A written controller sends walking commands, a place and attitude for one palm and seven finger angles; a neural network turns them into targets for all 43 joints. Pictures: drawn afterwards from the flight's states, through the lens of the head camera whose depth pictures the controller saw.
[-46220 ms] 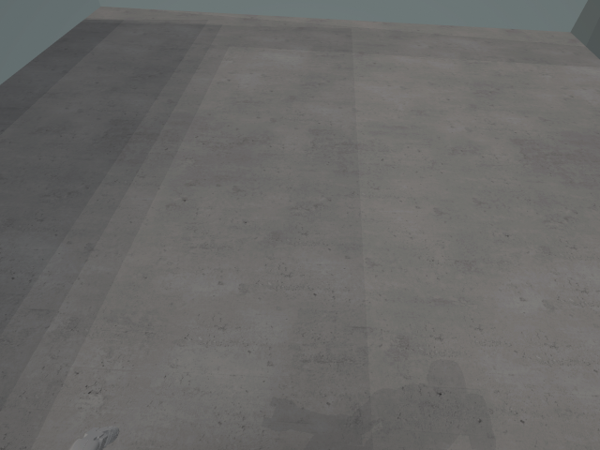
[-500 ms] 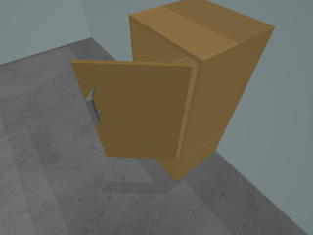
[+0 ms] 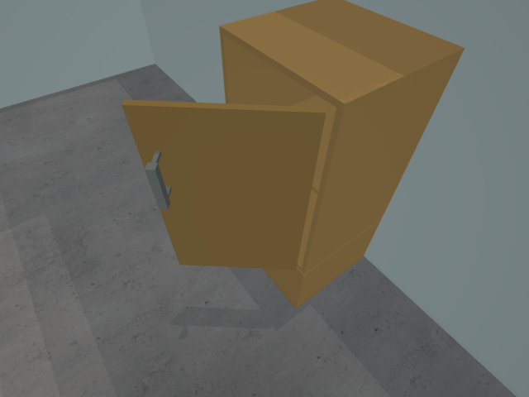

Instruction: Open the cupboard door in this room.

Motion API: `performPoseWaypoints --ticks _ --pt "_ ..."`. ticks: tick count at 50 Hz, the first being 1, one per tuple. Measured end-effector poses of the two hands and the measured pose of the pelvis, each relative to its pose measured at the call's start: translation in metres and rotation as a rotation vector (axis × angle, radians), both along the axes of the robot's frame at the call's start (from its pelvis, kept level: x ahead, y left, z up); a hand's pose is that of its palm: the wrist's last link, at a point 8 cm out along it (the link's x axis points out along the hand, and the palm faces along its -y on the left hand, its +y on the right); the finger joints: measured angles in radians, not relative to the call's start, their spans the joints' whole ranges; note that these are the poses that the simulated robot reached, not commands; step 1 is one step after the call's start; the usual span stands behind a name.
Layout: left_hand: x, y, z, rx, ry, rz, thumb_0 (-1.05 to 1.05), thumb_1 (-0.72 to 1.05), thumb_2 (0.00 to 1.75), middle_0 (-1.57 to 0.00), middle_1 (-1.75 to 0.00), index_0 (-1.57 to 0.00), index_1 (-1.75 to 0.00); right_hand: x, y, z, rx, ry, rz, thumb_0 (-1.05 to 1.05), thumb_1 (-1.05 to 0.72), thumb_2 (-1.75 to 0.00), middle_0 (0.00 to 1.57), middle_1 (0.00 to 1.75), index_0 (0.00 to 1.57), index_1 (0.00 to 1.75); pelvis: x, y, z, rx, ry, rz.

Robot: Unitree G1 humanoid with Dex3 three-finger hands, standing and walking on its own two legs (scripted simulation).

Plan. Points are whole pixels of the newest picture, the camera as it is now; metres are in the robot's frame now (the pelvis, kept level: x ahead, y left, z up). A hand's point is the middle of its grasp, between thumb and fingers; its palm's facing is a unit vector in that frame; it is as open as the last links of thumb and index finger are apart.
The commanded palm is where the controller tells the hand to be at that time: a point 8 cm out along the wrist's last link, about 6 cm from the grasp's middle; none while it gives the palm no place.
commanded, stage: look again from close up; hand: left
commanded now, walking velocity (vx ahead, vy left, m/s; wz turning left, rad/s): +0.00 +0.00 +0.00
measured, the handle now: (160, 180) +0.53 +0.27 -0.03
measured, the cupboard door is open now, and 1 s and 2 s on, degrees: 51 51 51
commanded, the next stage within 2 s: raise the hand with hooked fingers in 0.22 s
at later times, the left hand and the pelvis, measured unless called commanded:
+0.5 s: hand (134, 392) +0.14 +0.20 -0.06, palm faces +0.24 -0.96 -0.17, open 7.4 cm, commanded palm +0.10 +0.23 -0.07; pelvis -0.02 +0.02 -0.01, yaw +2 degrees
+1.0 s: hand (130, 370) +0.17 +0.21 -0.05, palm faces +0.01 -1.00 -0.06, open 10.2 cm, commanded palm +0.14 +0.27 -0.05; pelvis -0.06 +0.02 -0.10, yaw +2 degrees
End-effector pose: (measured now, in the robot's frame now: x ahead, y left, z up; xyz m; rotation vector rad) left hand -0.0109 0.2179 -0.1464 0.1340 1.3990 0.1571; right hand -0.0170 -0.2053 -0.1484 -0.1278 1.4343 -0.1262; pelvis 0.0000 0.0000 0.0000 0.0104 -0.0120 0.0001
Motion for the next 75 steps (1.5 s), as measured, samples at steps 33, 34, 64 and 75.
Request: performPoseWaypoints --ticks 33,34,64,75 --pt "0.173 -0.009 0.125 -0.172 -1.481 -0.156 0.01 0.72 0.81 -0.21 -0.43 -0.21 -0.43 0.171 -0.043 0.049 -0.171 -0.92 0.179 0.01 -0.92 -0.9 0.2 0.3 0.2 0.3 -0.044 0.015 -0.065 0.018 0.203 0.003" --pt "0.167 -0.009 0.116 -0.183 -1.475 -0.163 0.01 0.69 0.8 -0.22 -0.45 -0.22 -0.44 0.18 -0.041 0.05 -0.17 -0.946 0.192 0.01 -0.91 -0.9 0.2 0.3 0.2 0.3 -0.046 0.015 -0.072 0.017 0.211 0.001" --pt "0.181 0.088 0.109 -0.053 -1.336 -0.147 0.0 -0.02 0.5 -0.27 -0.9 -0.27 -0.89 0.099 -0.007 -0.007 -0.163 -0.62 0.131 0.01 -0.9 -0.9 0.2 0.3 0.2 0.3 -0.049 0.039 -0.079 -0.05 0.27 0.023" --pt "0.193 0.11 0.114 -0.065 -1.352 -0.146 -0.01 -0.28 0.39 -0.29 -1.06 -0.29 -1.05 0.138 0.004 0.015 -0.173 -0.716 0.18 0.01 -0.91 -0.9 0.2 0.3 0.2 0.3 -0.043 0.046 -0.073 -0.059 0.258 0.026"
